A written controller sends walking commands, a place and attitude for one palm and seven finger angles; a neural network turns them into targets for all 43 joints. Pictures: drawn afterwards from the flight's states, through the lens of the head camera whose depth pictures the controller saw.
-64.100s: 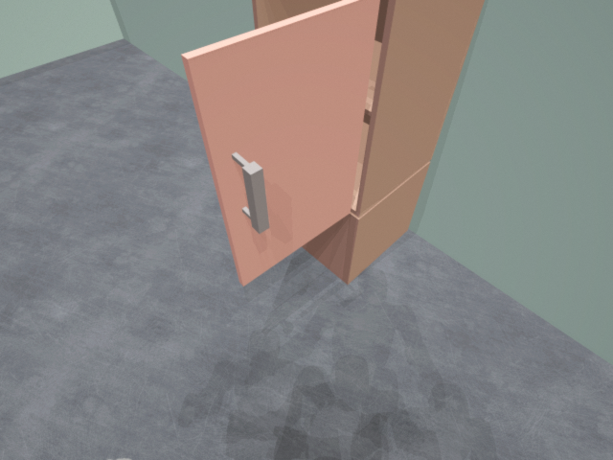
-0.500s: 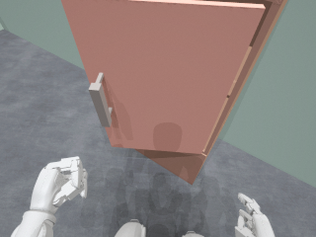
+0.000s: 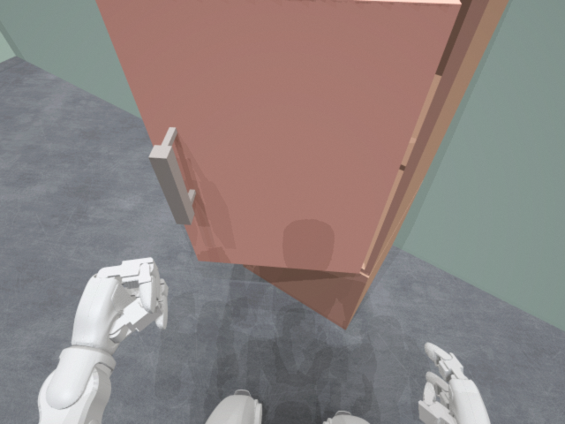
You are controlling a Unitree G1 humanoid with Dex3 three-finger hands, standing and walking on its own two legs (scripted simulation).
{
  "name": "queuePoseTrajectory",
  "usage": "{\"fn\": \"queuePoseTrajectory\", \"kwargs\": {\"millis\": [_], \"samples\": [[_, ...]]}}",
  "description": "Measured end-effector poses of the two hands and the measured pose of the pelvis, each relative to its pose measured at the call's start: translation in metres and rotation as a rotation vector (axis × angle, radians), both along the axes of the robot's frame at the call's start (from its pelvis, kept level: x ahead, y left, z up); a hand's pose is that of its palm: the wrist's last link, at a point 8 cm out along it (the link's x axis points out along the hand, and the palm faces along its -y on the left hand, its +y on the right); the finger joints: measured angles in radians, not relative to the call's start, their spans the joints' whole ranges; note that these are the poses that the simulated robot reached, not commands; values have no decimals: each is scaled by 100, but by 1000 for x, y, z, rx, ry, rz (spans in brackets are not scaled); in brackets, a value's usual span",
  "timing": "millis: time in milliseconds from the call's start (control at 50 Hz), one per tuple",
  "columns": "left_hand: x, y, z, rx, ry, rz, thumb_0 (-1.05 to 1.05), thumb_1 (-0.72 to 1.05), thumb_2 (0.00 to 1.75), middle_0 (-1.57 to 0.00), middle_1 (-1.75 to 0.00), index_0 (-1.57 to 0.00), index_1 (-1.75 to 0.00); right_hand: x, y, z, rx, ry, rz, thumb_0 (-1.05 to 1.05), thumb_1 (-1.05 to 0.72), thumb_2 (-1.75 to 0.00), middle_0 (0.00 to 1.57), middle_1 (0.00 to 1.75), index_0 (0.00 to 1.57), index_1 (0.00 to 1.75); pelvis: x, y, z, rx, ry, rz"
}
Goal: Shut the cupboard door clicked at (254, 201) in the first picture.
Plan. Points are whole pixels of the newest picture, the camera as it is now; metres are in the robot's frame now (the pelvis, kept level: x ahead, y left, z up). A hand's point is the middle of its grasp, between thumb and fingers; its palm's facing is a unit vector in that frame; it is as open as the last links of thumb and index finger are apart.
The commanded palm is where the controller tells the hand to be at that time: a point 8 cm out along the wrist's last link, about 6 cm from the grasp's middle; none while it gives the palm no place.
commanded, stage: bring the fist close to the handle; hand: left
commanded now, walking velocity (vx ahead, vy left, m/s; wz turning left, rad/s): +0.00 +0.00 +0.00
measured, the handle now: (178, 178) +0.47 +0.21 +0.07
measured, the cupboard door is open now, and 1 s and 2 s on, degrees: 29 29 18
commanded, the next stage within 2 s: push the door shut along its arc in 1.16 s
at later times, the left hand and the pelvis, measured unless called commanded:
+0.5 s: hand (175, 257) +0.32 +0.17 +0.07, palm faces -0.03 -1.00 -0.02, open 3.1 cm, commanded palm +0.30 +0.23 +0.07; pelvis +0.00 +0.00 +0.01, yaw -1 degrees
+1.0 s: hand (188, 227) +0.37 +0.17 +0.07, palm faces -0.03 -1.00 -0.01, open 3.1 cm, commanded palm +0.34 +0.22 +0.07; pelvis +0.00 +0.01 +0.01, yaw -2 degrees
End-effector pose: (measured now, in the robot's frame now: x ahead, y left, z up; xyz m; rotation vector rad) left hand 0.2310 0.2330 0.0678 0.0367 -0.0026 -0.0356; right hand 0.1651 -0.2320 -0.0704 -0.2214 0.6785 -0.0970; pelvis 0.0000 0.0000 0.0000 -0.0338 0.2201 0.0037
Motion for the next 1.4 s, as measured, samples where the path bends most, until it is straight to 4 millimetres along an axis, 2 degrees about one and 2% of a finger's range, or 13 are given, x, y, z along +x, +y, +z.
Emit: {"fn": "queuePoseTrajectory", "kwargs": {"millis": [120,360,640,840,940,1040,1180,1400], "samples": [[17,-7,2,-2,5,-10,2,90,89,-130,-150,-130,-150,-9,-4,0,8,27,-21,1,-91,-90,20,30,20,30,1,-1,4,9,-3,-9],[46,1,1,-9,-12,11,2,90,89,-130,-150,-130,-150,-25,-13,-7,-8,106,-50,1,-91,-90,20,30,20,30,0,0,6,14,1,-13],[90,-9,2,-19,-19,2,2,90,89,-130,-150,-130,-150,-38,-10,-11,-1,159,-73,1,-91,-90,20,30,20,30,-2,4,8,15,11,-22],[121,-7,0,-20,-10,12,2,90,89,-130,-150,-130,-150,-58,-12,-18,-8,234,-99,1,-91,-90,20,30,20,30,-4,7,6,11,29,-25],[123,-12,1,-27,-13,-4,2,91,90,-130,-150,-130,-150,-68,-14,-18,-1,264,-120,1,-91,-90,20,30,20,30,-1,9,8,14,31,-34],[117,-9,-3,-28,-3,13,2,90,89,-130,-150,-130,-150,-72,-14,-17,2,278,-129,1,-91,-90,20,30,20,30,1,9,10,17,28,-39],[112,-5,-4,-18,-14,20,2,90,90,-130,-150,-130,-150,-65,-14,-17,-8,268,-114,1,-91,-90,20,30,20,30,-2,9,9,12,24,-28],[129,-13,-3,-8,0,-14,2,90,89,-130,-150,-130,-150,-55,-12,-16,-9,236,-97,1,-91,-90,20,30,20,30,-5,8,7,11,28,-23]]}}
